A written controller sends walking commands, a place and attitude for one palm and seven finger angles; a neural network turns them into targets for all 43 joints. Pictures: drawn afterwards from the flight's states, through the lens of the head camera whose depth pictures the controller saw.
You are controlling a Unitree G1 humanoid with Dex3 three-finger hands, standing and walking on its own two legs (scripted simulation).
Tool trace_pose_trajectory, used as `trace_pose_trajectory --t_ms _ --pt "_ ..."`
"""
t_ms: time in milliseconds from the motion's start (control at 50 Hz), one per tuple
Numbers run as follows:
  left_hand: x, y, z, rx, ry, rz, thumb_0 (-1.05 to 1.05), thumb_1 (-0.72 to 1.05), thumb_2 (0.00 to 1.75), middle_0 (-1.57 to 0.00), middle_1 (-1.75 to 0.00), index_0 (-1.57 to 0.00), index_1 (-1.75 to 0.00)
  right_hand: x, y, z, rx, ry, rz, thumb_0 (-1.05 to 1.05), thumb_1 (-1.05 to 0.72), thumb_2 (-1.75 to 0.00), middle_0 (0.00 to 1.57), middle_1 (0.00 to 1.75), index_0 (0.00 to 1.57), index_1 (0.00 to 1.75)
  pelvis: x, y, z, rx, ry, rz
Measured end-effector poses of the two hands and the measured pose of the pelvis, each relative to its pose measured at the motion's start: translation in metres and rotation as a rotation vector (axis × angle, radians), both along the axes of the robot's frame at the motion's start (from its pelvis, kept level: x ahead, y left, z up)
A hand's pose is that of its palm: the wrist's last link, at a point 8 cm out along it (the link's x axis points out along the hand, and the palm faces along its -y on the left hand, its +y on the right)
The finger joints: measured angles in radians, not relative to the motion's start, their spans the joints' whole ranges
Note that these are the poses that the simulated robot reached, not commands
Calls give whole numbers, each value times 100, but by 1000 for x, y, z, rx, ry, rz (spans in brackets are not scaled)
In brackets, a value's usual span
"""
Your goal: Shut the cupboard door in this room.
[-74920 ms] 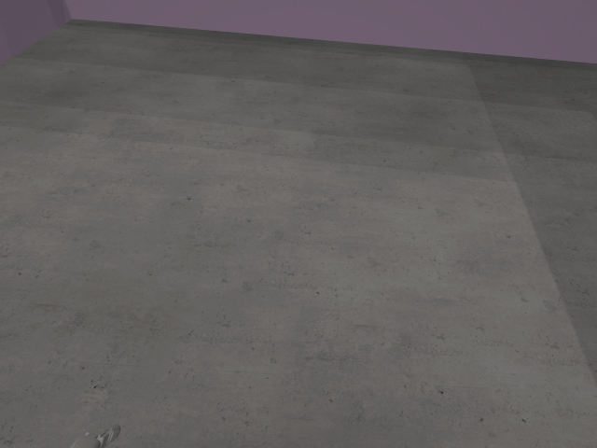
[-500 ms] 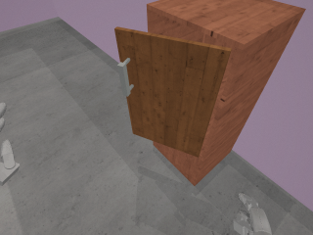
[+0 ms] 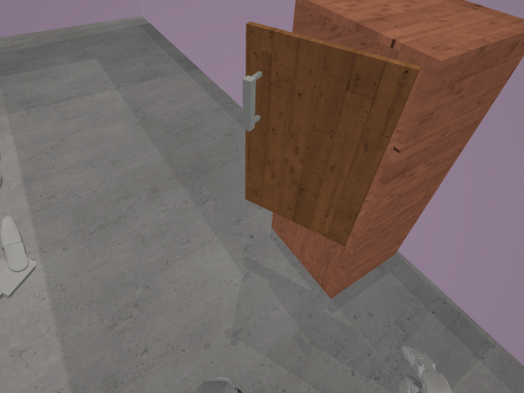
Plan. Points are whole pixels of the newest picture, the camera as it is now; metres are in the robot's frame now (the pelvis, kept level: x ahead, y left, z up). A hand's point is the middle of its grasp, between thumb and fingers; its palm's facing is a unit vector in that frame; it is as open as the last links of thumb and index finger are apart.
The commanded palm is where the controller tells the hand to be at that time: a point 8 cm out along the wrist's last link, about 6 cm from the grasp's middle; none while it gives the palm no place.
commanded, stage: step back with the hand held close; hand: left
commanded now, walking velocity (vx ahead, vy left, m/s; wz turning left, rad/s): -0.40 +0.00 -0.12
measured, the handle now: (253, 101) +0.77 +0.08 +0.05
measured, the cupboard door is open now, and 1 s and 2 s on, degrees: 26 26 26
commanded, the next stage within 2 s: stop stepping back and stand still in 0.22 s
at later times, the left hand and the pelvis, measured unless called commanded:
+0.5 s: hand out of the picture +0.09 +0.30 +0.19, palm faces +0.47 -0.81 -0.35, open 7.4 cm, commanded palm +0.02 +0.32 +0.19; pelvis -0.13 +0.03 +0.00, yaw -3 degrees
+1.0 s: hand out of the picture +0.02 +0.32 +0.18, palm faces +0.47 -0.82 -0.33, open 7.4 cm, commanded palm -0.05 +0.35 +0.19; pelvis -0.21 +0.06 +0.00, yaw -4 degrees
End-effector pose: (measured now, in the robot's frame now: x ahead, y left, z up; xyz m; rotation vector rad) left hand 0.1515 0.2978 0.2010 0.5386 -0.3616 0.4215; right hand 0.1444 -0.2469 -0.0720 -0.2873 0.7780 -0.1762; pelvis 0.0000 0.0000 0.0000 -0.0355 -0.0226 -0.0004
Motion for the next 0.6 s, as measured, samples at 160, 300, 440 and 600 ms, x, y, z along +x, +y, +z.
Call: trace_pose_trajectory --t_ms 160,300,440,600 --pt "-26 19 7 59 -40 -20 1 88 90 -22 -30 -22 -30 -28 21 4 19 -56 9 1 -90 -90 20 30 20 30 -42 4 -4 -63 14 50" --pt "-89 11 4 70 -20 -21 1 89 90 -22 -30 -22 -30 -47 34 -4 70 -97 70 1 -90 -90 20 30 20 30 -86 4 -11 -37 30 -6" --pt "-105 25 7 -21 -69 -35 1 88 90 -22 -30 -22 -30 -93 42 14 24 -86 25 1 -90 -90 20 30 20 30 -107 24 2 10 29 -34" --pt "-115 38 -7 -74 81 -54 1 89 90 -21 -30 -21 -30 -169 45 32 43 -112 -78 1 -90 -90 20 30 20 30 -159 34 17 -5 11 -67"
